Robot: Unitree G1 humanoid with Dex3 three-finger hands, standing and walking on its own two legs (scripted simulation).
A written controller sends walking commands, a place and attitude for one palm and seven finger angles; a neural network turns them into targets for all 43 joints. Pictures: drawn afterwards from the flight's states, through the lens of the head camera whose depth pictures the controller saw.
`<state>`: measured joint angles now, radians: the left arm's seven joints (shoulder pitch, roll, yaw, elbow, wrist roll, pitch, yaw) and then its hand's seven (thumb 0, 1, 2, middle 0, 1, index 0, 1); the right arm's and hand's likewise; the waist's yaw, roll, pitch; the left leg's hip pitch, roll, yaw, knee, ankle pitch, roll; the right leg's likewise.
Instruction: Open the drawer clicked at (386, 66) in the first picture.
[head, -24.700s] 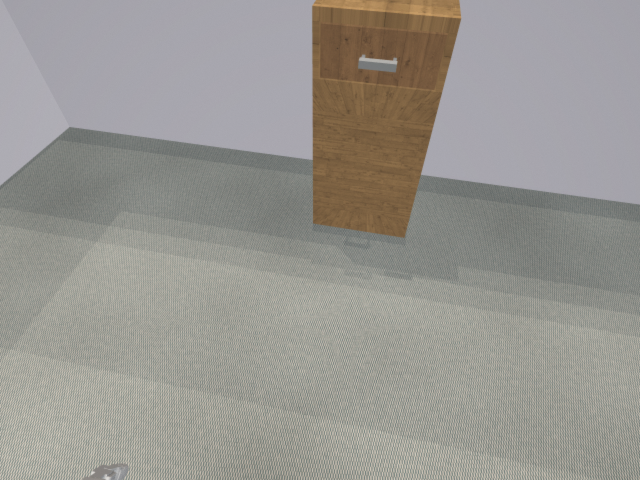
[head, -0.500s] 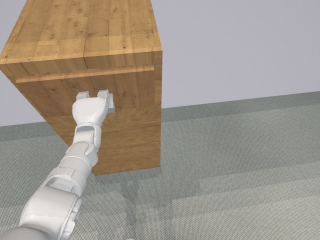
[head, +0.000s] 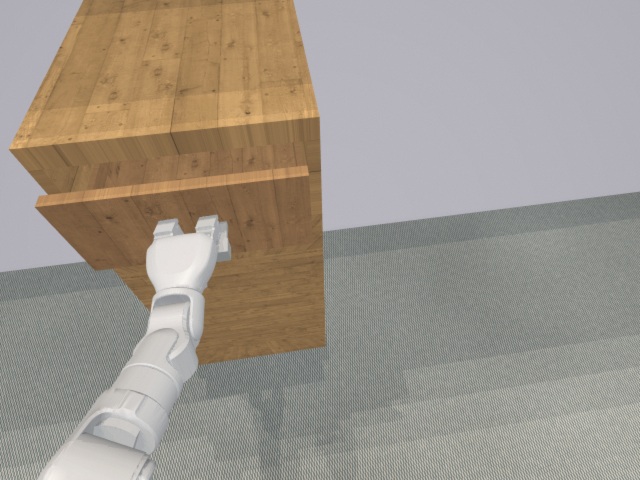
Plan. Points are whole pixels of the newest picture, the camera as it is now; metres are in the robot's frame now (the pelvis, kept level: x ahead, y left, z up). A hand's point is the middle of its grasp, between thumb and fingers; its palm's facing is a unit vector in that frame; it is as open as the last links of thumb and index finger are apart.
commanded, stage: pull the drawer open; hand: left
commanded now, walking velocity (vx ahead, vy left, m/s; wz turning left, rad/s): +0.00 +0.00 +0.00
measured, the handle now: (191, 242) +0.44 +0.19 +0.01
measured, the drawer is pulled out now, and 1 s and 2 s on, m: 0.07 0.29 0.30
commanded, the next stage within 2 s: open the thumb to release the handle in 1.24 s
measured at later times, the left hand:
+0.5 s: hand (193, 356) +0.28 +0.17 -0.01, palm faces -0.02 -0.09 -1.00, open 5.5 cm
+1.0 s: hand (189, 458) +0.17 +0.15 -0.01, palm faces -0.03 -0.14 -0.99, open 5.5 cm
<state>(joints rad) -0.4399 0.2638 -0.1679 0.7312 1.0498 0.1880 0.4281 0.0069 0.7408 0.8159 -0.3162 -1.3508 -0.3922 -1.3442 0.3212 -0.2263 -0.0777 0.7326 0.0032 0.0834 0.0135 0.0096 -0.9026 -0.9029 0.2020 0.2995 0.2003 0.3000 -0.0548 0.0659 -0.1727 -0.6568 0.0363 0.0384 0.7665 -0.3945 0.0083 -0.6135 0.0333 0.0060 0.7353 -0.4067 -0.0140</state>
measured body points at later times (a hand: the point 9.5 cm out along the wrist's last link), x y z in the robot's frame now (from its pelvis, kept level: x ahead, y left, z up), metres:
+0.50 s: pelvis +0.00 -0.01 +0.00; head +0.02 -0.04 +0.45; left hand +0.28 +0.17 +0.04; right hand +0.21 -0.23 -0.10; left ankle -0.02 +0.11 -0.71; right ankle -0.04 -0.11 -0.71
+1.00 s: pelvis -0.01 -0.02 +0.00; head +0.00 -0.06 +0.45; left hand +0.16 +0.15 +0.04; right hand +0.19 -0.24 -0.10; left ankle -0.02 +0.11 -0.71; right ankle -0.04 -0.11 -0.71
